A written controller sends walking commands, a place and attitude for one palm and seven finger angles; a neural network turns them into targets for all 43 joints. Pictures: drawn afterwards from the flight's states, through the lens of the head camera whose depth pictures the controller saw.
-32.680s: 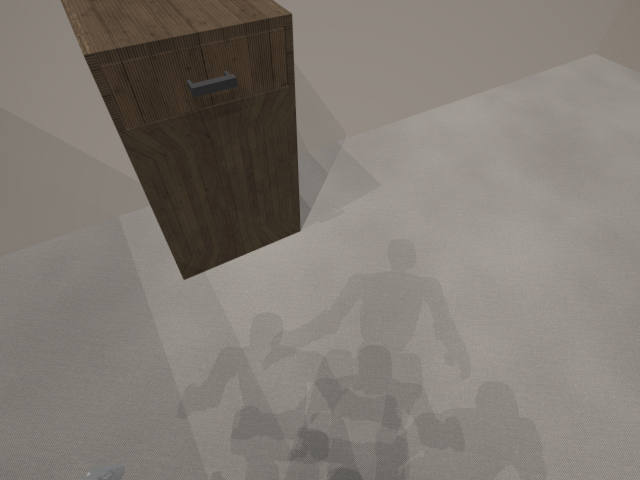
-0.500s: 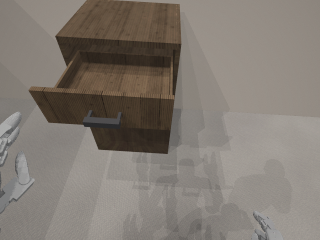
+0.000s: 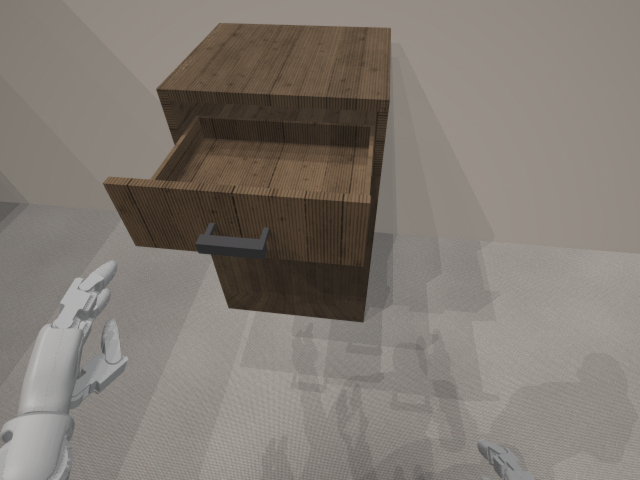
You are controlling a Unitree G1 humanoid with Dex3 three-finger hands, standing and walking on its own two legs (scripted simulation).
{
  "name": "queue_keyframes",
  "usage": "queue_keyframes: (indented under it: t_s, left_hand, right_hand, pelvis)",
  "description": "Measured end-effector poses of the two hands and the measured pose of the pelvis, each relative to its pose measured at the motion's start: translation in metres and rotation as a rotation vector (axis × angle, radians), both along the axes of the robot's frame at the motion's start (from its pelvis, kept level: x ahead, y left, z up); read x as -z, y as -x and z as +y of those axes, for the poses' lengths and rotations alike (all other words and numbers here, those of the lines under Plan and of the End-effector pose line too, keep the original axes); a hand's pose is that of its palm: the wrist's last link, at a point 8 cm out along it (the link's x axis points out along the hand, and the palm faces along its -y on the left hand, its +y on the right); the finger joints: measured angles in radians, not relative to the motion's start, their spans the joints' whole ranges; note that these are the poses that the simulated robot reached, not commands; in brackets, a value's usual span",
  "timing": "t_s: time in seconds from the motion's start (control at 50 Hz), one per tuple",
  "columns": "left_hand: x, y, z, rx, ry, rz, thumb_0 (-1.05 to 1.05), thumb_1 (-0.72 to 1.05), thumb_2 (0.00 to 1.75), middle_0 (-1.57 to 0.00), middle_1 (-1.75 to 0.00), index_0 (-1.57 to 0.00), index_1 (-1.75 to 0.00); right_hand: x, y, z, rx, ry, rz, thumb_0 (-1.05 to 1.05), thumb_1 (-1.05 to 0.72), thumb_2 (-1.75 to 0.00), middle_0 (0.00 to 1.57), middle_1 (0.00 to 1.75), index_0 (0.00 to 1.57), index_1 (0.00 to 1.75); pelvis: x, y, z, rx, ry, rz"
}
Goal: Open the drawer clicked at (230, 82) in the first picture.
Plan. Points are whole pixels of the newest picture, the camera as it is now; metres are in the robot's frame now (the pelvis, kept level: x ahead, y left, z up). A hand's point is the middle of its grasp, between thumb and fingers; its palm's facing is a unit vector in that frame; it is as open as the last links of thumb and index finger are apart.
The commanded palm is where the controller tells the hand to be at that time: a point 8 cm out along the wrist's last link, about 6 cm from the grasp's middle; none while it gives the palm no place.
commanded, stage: let the arm hang, fingers relaxed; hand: left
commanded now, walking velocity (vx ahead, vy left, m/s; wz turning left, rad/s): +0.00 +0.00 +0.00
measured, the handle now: (235, 238) +0.51 +0.18 -0.01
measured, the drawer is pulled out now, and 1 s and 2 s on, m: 0.30 0.30 0.30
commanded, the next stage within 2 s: look to check the result in 1.02 s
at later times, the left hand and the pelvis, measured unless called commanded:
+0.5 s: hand out of the picture -0.04 +0.20 -0.15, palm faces -0.01 -0.97 -0.24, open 7.2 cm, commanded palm none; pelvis +0.00 +0.01 +0.02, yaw -3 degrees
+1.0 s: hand out of the picture +0.00 +0.17 -0.16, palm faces -0.01 -0.98 -0.20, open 7.3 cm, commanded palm none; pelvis -0.01 +0.00 +0.02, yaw -3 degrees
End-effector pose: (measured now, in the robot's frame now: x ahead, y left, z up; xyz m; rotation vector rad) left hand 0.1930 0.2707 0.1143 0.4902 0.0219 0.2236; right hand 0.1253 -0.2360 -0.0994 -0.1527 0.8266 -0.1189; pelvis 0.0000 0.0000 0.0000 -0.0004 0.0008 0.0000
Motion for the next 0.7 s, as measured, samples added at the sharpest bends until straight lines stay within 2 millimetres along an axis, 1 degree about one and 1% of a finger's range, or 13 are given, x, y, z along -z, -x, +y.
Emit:
queue_keyframes:
  t_s: [0.04,0.06,0.1,0.12,0.16,0.2,0.26,0.34,0.4,0.44,0.5,0.56,0.7]
  left_hand:
    - [0.066,-0.002,0.005,-0.07,0.103,0.242,0.0,0.9,0.9,-0.2,-0.3,-0.2,-0.3]
    - [0.1,0.004,0.004,-0.104,0.156,0.371,0.0,0.9,0.9,-0.2,-0.3,-0.2,-0.3]
    - [0.16,0.027,-0.007,-0.149,0.242,0.632,0.0,0.9,0.9,-0.19,-0.3,-0.2,-0.3]
    - [0.185,0.043,-0.015,-0.157,0.276,0.755,0.0,0.91,0.9,-0.19,-0.3,-0.2,-0.3]
    - [0.222,0.082,-0.036,-0.157,0.337,0.97,0.0,0.91,0.9,-0.19,-0.3,-0.19,-0.3]
    - [0.243,0.12,-0.053,-0.177,0.397,1.119,0.0,0.93,0.89,-0.19,-0.3,-0.2,-0.3]
    - [0.248,0.154,-0.043,-0.261,0.408,1.198,-0.03,1.01,0.89,-0.2,-0.3,-0.21,-0.3]
    - [0.245,0.194,-0.031,-0.31,0.386,1.312,-0.03,1.0,0.89,-0.2,-0.3,-0.21,-0.3]
    - [0.241,0.215,-0.026,-0.341,0.369,1.373,-0.02,0.97,0.89,-0.2,-0.3,-0.2,-0.3]
    - [0.238,0.224,-0.024,-0.354,0.361,1.399,-0.01,0.95,0.89,-0.2,-0.3,-0.2,-0.3]
    - [0.236,0.231,-0.025,-0.362,0.355,1.418,-0.01,0.93,0.89,-0.2,-0.3,-0.2,-0.3]
    - [0.236,0.229,-0.029,-0.354,0.357,1.415,0.0,0.92,0.9,-0.2,-0.3,-0.2,-0.3]
    - [0.24,0.209,-0.045,-0.302,0.381,1.363,0.0,0.91,0.9,-0.2,-0.3,-0.2,-0.3]
  right_hand:
    - [0.013,0.008,-0.002,-0.009,0.003,0.086,0.01,-0.91,-0.9,0.2,0.3,0.2,0.3]
    - [0.017,0.015,-0.002,-0.007,0.004,0.125,0.01,-0.91,-0.9,0.2,0.3,0.2,0.3]
    - [0.022,0.031,-0.002,0.01,0.007,0.19,0.01,-0.91,-0.9,0.2,0.3,0.2,0.3]
    - [0.023,0.04,-0.002,0.024,0.009,0.221,0.01,-0.91,-0.9,0.2,0.3,0.2,0.3]
    - [0.023,0.061,0.0,0.055,0.013,0.286,0.01,-0.91,-0.9,0.2,0.3,0.2,0.3]
    - [0.023,0.083,0.001,0.082,0.017,0.359,0.01,-0.91,-0.9,0.2,0.3,0.2,0.3]
    - [0.023,0.115,0.006,0.097,0.018,0.479,0.0,-0.91,-0.9,0.2,0.3,0.2,0.3]
    - [0.025,0.15,0.014,0.116,-0.003,0.6,0.0,-0.91,-0.9,0.2,0.3,0.2,0.3]
    - [0.028,0.168,0.022,0.13,-0.027,0.648,0.0,-0.91,-0.9,0.2,0.3,0.2,0.3]
    - [0.03,0.176,0.027,0.137,-0.044,0.667,0.0,-0.91,-0.9,0.2,0.3,0.2,0.3]
    - [0.033,0.184,0.036,0.143,-0.068,0.681,0.0,-0.91,-0.9,0.2,0.3,0.2,0.3]
    - [0.035,0.187,0.044,0.146,-0.09,0.683,0.0,-0.91,-0.9,0.2,0.3,0.2,0.3]
    - [0.039,0.186,0.055,0.156,-0.122,0.656,0.0,-0.91,-0.9,0.2,0.3,0.2,0.3]
  pelvis:
    - [0.003,0.0,0.002,-0.013,-0.004,0.001]
    - [0.004,0.001,0.003,-0.01,-0.011,-0.003]
    - [0.003,0.001,0.003,0.005,-0.016,-0.012]
    - [0.002,0.001,0.003,0.013,-0.016,-0.017]
    - [-0.001,0.001,0.003,0.028,-0.013,-0.026]
    - [-0.004,0.002,0.002,0.037,-0.008,-0.031]
    - [-0.009,0.003,0.0,0.036,0.0,-0.033]
    - [-0.013,0.003,0.001,0.037,0.006,-0.033]
    - [-0.014,0.003,0.003,0.04,0.006,-0.035]
    - [-0.015,0.003,0.005,0.042,0.005,-0.036]
    - [-0.016,0.004,0.007,0.046,0.002,-0.038]
    - [-0.016,0.005,0.008,0.05,-0.001,-0.04]
    - [-0.016,0.007,0.008,0.058,-0.005,-0.044]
